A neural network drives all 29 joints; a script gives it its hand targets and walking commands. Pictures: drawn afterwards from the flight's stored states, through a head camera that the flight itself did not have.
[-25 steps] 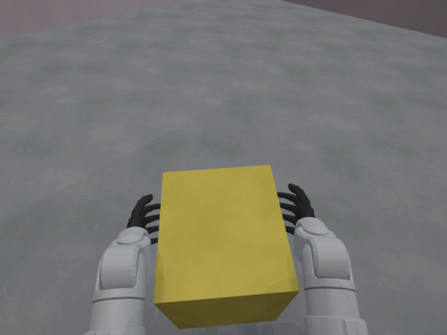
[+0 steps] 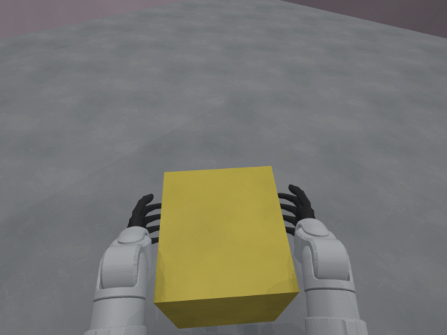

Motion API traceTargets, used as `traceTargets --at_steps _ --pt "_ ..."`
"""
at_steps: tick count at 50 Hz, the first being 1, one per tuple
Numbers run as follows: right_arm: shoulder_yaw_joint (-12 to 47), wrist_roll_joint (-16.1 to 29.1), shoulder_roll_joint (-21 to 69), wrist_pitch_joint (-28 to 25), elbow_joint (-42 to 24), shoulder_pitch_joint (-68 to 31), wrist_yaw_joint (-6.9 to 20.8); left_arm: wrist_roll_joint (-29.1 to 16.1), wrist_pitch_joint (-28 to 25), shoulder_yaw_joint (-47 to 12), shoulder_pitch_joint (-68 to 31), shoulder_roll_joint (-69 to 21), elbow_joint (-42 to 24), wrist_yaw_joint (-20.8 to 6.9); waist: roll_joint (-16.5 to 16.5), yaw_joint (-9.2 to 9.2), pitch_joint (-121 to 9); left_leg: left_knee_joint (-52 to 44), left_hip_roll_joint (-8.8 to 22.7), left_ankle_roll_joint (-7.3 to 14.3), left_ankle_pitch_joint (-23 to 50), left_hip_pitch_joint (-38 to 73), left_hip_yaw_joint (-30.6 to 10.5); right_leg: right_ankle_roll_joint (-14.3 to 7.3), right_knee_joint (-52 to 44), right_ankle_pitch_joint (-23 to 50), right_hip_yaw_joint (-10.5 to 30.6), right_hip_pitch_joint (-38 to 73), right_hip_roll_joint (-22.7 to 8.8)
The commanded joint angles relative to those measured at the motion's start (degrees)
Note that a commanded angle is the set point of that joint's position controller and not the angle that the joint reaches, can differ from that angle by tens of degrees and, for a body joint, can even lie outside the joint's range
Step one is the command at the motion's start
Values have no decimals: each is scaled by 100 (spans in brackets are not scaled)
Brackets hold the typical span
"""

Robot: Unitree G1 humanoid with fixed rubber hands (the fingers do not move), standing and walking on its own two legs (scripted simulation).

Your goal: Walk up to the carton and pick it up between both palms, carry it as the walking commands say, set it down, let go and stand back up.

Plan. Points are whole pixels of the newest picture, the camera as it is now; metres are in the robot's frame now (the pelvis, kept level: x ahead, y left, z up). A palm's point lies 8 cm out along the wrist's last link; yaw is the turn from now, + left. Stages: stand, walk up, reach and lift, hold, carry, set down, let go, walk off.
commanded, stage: carry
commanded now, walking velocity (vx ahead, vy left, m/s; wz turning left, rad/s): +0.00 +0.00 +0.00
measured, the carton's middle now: (222, 251) +0.29 +0.00 -0.02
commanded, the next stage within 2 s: none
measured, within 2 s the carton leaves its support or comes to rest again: neither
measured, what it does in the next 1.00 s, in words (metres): stands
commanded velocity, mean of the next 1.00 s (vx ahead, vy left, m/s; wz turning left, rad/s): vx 0.11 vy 0.00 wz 0.00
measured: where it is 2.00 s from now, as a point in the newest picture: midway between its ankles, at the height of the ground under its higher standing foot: outside the picture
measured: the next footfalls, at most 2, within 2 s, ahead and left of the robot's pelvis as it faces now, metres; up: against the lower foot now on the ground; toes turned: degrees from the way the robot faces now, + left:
right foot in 1.54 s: +0.29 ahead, -0.03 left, +0.00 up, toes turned +5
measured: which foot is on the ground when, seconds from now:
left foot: down 0.00-1.00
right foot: down 0.00-1.00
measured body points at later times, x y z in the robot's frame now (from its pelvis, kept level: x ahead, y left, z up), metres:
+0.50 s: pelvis +0.00 +0.00 +0.00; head -0.03 +0.00 +0.45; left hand +0.30 +0.15 +0.05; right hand +0.31 -0.15 +0.06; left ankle +0.04 +0.12 -0.74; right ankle +0.00 -0.09 -0.74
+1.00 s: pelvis +0.03 +0.00 +0.00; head -0.01 +0.00 +0.45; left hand +0.31 +0.15 +0.07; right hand +0.32 -0.15 +0.09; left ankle +0.04 +0.12 -0.73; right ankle +0.00 -0.09 -0.74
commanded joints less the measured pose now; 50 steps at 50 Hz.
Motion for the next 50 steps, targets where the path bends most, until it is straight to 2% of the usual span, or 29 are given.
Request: traceTargets --at_steps 1,3,6,8,9,10,11,15,19,20,22,24,26,29,30,32,33,36,37,39,40,41,42,43,44,45,46,47,50 --pt "3191 1558 4900 85 -148 -1963 1142 -1537 -180 -3180 -2852 -4603 -670 -1197 113 10 -1185 -289 576 27 606 670 -617 -24 -503 829 661 70 -730" --pt "3180 1548 4903 71 -113 -2039 1156 -1526 -195 -3136 -2936 -4594 -664 -1221 -41 0 -1150 -292 560 27 507 626 -601 -33 -554 796 644 53 -730" --pt "3205 1553 4919 21 -186 -2094 1164 -1541 -234 -3150 -2935 -4631 -645 -1229 13 5 -1157 -321 542 29 511 639 -587 -29 -568 783 661 38 -741" --pt "3060 1467 4912 -16 56 -2044 1165 -1459 -282 -3002 -2925 -4602 -465 -1234 -14 4 -1183 -320 563 22 594 637 -621 -19 -529 880 660 109 -743" --pt "3256 1611 5011 -3 -203 -2028 1157 -1582 -272 -3160 -2965 -4605 -822 -1221 -63 2 -1259 -282 565 17 642 675 -597 -29 -537 946 653 137 -742" --pt "3271 1624 5011 45 -214 -2005 1149 -1610 -223 -3195 -2965 -4641 -846 -1215 75 7 -1217 -257 546 12 689 686 -572 -35 -534 1018 652 109 -744" --pt "3279 1647 4959 50 -316 -2091 1144 -1626 -211 -3226 -2974 -4638 -886 -1209 5 11 -1263 -238 583 22 798 724 -598 -38 -504 1046 637 124 -735" --pt "2970 1333 4808 -68 219 -1968 1170 -1343 -323 -2918 -2867 -4523 -286 -1239 11 3 -1200 -266 566 22 644 671 -599 -58 -519 1001 660 135 -753" --pt "3200 1552 4987 -65 -148 -2052 1147 -1552 -326 -3148 -2930 -4657 -690 -1227 10 -8 -1197 -252 546 10 607 682 -588 -40 -518 1034 652 120 -758" --pt "3043 1421 4921 -84 131 -1969 1148 -1423 -346 -2982 -2914 -4554 -469 -1232 -13 -6 -1146 -255 553 14 523 633 -591 -49 -554 963 648 126 -758" --pt "3117 1452 4875 -115 -17 -1911 1134 -1459 -385 -3033 -2832 -4554 -571 -1223 -27 -6 -1237 -240 568 7 707 701 -575 -51 -470 1108 644 161 -758" --pt "2987 1351 4853 -179 207 -2039 1147 -1358 -439 -2904 -2937 -4544 -294 -1242 -63 -6 -1152 -259 575 16 653 667 -611 -48 -524 984 655 114 -753" --pt "3227 1579 4971 -137 -232 -2116 1146 -1564 -402 -3145 -3016 -4619 -785 -1218 2 -6 -1152 -266 544 10 543 656 -569 -48 -540 1007 676 102 -763" --pt "2992 1363 4845 -168 200 -1841 1137 -1332 -426 -2893 -2766 -4511 -310 -1222 36 2 -1219 -259 549 26 673 673 -580 -57 -502 1085 648 215 -760" --pt "3136 1466 4875 -159 -45 -1922 1139 -1460 -418 -3057 -2820 -4557 -549 -1221 -1 -2 -1204 -232 556 17 774 715 -566 -49 -485 1177 650 165 -752" --pt "2879 1259 4786 -271 353 -1886 1167 -1259 -522 -2813 -2800 -4470 -161 -1235 71 -6 -1255 -236 559 16 820 728 -571 -59 -434 1181 660 194 -763" --pt "2935 1297 4868 -331 282 -1986 1163 -1303 -583 -2843 -2947 -4517 -280 -1241 -84 -9 -1233 -260 554 13 710 702 -591 -65 -494 1100 664 193 -759" --pt "3120 1449 4966 -351 -16 -2096 1147 -1421 -609 -2978 -2949 -4615 -494 -1232 -47 -13 -1166 -246 556 20 636 688 -580 -71 -491 1107 681 158 -776" --pt "2987 1339 4917 -353 265 -2016 1142 -1319 -603 -2875 -2889 -4566 -227 -1233 -76 -13 -1111 -239 538 25 583 682 -588 -74 -545 1050 666 113 -767" --pt "2963 1320 4859 -397 246 -1887 1141 -1313 -646 -2910 -2845 -4513 -310 -1220 85 -8 -1200 -240 547 20 660 715 -576 -91 -519 1076 676 186 -753" --pt "3042 1370 4871 -400 88 -2042 1144 -1353 -647 -2951 -2932 -4564 -382 -1220 14 -5 -1212 -243 558 29 725 696 -607 -78 -522 1116 667 215 -756" --pt "2921 1291 4865 -425 380 -1896 1137 -1240 -692 -2790 -2849 -4460 -189 -1224 -17 1 -1233 -260 511 34 332 717 -551 -87 -565 735 653 172 -727" --pt "3886 2099 5178 -207 -1319 -2332 1125 -2027 -441 -3770 -3115 -4837 -1696 -1213 -21 9 -1105 -400 520 2 -175 687 -506 -43 -759 120 646 58 -747" --pt "4132 2314 5283 95 -1634 -2359 1083 -2244 -159 -3987 -3196 -4853 -2107 -1198 -119 28 -1047 -428 406 59 -856 637 -413 -97 -911 -604 643 52 -689" --pt "3990 2187 5090 367 -1403 -2162 1052 -2128 102 -3884 -2990 -4699 -1795 -1184 -122 13 -934 -508 303 151 -1538 584 -399 -171 -1046 -1427 640 -49 -627" --pt "3488 1745 4813 479 -466 -1731 1058 -1699 178 -3418 -2779 -4349 -986 -1181 -122 -17 -845 -497 252 221 -1970 532 -403 -225 -1138 -1958 735 -137 -675" --pt "3765 1981 4883 607 -907 -1823 1093 -1898 289 -3734 -2861 -4398 -1479 -1203 -139 -30 -759 -514 272 207 -1955 602 -376 -272 -1158 -2032 789 -194 -741" --pt "3778 2030 4875 697 -946 -1967 1107 -1957 391 -3730 -2936 -4367 -1536 -1220 -93 -21 -743 -497 274 217 -1854 642 -376 -277 -1213 -1939 792 -209 -746" --pt "3811 2214 5028 1072 -1067 -2203 1192 -2115 737 -3841 -3180 -4568 -1695 -1278 -387 -34 -585 -259 184 143 -1390 536 -121 -325 -1405 -1856 873 -99 -874"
